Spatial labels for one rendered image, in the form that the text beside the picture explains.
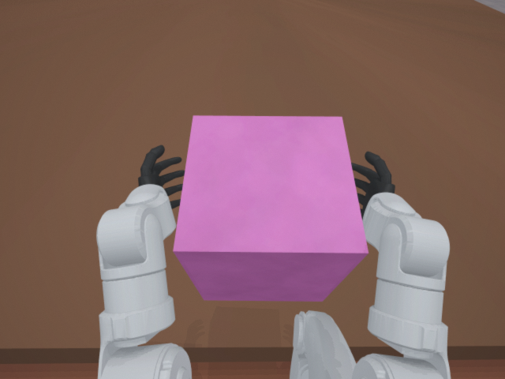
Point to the robot left upper arm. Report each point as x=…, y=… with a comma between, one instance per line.
x=160, y=361

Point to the left robot forearm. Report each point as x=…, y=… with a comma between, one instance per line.
x=132, y=266

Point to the robot right hand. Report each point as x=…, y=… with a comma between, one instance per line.
x=380, y=182

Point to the robot right upper arm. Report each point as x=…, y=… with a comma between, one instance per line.
x=377, y=366

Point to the right robot thigh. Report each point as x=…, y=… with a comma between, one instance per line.
x=318, y=336

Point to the right robot forearm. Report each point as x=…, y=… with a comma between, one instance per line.
x=411, y=268

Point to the robot left hand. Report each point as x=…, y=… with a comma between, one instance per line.
x=150, y=172

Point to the right robot shin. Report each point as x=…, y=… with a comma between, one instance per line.
x=299, y=366

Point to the carton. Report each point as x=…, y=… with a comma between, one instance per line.
x=269, y=208

